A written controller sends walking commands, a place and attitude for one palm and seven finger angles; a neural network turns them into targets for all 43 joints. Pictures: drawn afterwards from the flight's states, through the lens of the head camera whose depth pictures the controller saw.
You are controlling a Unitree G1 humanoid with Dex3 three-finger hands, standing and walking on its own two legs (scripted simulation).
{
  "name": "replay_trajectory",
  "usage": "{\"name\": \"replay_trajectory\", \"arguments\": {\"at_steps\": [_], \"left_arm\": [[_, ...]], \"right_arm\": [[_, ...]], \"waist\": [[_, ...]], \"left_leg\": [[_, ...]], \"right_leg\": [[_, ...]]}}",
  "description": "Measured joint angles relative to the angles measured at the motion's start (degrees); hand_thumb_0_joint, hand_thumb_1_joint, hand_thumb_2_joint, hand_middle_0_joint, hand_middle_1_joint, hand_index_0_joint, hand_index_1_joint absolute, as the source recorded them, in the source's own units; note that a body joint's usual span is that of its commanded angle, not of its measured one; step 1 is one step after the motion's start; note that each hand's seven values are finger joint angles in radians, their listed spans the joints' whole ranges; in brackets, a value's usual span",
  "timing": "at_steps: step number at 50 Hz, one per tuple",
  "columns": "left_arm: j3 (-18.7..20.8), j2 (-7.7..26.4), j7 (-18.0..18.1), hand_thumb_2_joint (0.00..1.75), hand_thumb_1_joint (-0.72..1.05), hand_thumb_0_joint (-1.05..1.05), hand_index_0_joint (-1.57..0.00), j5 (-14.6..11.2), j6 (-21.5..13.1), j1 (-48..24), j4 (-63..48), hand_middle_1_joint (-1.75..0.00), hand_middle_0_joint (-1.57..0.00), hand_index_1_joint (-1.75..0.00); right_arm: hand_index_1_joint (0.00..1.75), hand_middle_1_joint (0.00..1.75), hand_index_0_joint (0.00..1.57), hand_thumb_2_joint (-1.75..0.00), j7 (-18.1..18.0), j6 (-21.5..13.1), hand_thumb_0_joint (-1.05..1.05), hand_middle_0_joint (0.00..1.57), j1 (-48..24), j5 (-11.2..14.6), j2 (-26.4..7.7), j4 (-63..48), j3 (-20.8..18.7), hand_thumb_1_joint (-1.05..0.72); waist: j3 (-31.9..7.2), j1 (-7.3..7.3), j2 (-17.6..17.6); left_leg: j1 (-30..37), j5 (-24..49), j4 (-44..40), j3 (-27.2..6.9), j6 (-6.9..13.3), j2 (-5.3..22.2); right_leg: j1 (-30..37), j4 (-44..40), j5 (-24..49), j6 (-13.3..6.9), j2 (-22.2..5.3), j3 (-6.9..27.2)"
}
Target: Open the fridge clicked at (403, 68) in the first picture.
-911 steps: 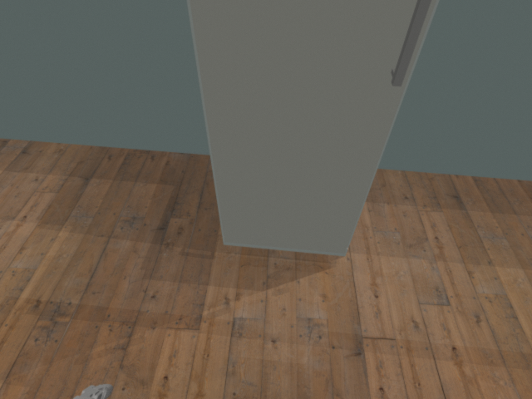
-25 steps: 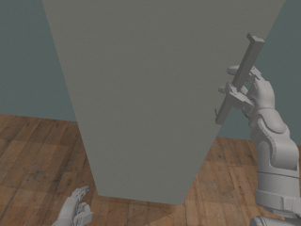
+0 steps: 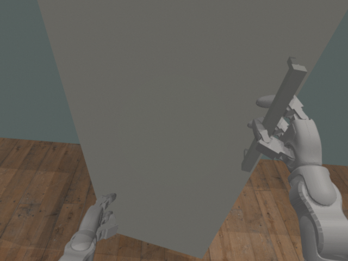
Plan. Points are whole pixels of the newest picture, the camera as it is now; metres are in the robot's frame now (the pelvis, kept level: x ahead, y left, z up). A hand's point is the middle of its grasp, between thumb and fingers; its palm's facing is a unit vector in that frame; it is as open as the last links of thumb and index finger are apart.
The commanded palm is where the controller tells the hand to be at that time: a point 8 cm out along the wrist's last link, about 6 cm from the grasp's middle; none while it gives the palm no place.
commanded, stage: walk backward, drawing the door open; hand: right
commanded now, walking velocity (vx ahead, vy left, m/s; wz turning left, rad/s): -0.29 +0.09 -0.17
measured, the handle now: (266, 121) +0.33 -0.15 +0.23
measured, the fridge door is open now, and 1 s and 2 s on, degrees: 12 28 56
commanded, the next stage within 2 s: none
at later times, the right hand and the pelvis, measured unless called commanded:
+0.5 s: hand (257, 173) +0.21 -0.11 +0.21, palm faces +0.07 +0.96 -0.27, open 7.5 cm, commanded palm +0.18 -0.15 +0.23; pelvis -0.10 +0.01 +0.00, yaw -2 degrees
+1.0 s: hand (242, 199) +0.17 -0.07 +0.21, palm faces +0.24 +0.94 -0.26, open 7.7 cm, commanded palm +0.11 -0.11 +0.22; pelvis -0.13 +0.12 -0.01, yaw -23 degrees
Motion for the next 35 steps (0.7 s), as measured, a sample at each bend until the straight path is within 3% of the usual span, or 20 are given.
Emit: {"name": "replay_trajectory", "arguments": {"at_steps": [5,11,21,25,29,31,35], "left_arm": [[1.8,0.0,0.6,0.90,0.90,0.01,-0.20,1.1,2.7,0.0,-0.7,-0.30,-0.20,-0.30],[3.4,-0.4,1.0,0.90,0.90,0.02,-0.20,1.3,3.5,2.1,-0.2,-0.30,-0.20,-0.30],[3.2,-2.2,1.5,0.90,0.90,0.02,-0.20,1.4,0.3,6.6,2.3,-0.30,-0.20,-0.30],[3.2,-3.4,1.6,0.90,0.90,0.02,-0.20,1.2,-1.3,7.0,3.6,-0.30,-0.20,-0.30],[3.6,-4.4,1.2,0.90,0.90,0.02,-0.20,1.1,-3.4,6.0,5.2,-0.30,-0.20,-0.30],[3.9,-4.7,1.0,0.90,0.90,0.02,-0.20,0.9,-4.2,5.0,6.1,-0.30,-0.20,-0.30],[4.8,-4.1,1.3,0.90,0.90,0.02,-0.20,1.9,-6.1,4.2,6.3,-0.30,-0.20,-0.30]], "right_arm": [[1.23,1.39,0.20,-0.76,-3.7,-11.6,-0.06,0.43,4.8,-4.0,-0.2,-3.0,2.6,-0.66],[1.16,1.40,0.15,-0.73,-5.4,-17.6,-0.09,0.43,5.2,-6.2,-1.8,-2.5,2.8,-0.67],[1.09,1.40,0.12,-0.71,-7.1,-20.1,-0.11,0.42,0.9,-8.4,-2.6,2.7,2.2,-0.68],[1.08,1.40,0.12,-0.72,-7.0,-19.9,-0.11,0.43,-2.2,-8.4,-2.8,4.1,1.8,-0.67],[1.09,1.40,0.12,-0.74,-6.2,-19.2,-0.11,0.44,-5.7,-8.3,-2.7,5.0,1.5,-0.66],[1.09,1.40,0.12,-0.75,-6.0,-18.6,-0.11,0.45,-6.7,-8.5,-2.5,4.6,1.3,-0.65],[1.09,1.40,0.13,-0.76,-5.4,-17.7,-0.12,0.46,-8.5,-10.3,-1.3,3.5,2.6,-0.64]], "waist": [[3.0,0.94,0.4],[6.0,2.95,0.8],[7.3,6.16,1.6],[8.6,6.65,2.2],[10.5,6.00,2.6],[11.0,5.69,3.1],[11.4,5.85,4.3]], "left_leg": [[-2.7,2.6,-0.9,-0.5,-0.1,-0.2],[-5.3,4.7,-0.2,-1.1,-0.4,0.2],[-8.9,6.8,0.7,-0.5,-0.7,0.7],[-11.7,2.0,4.9,-1.4,-1.0,-0.1],[-12.4,4.3,5.7,-0.6,0.4,-1.2],[-12.5,8.0,4.7,0.8,2.4,-0.9],[-13.2,8.1,4.6,4.2,4.6,0.3]], "right_leg": [[-2.3,-1.2,2.0,0.1,-0.2,-0.4],[-4.2,-1.7,4.4,-0.1,0.1,-1.0],[-6.8,-3.7,9.2,-0.3,0.7,-0.5],[-8.0,-4.7,11.5,0.1,1.3,1.1],[-9.8,-3.1,11.8,0.6,1.2,3.5],[-12.1,1.2,5.8,0.4,0.9,3.7],[-17.6,23.3,-6.1,0.2,1.0,2.1]]}}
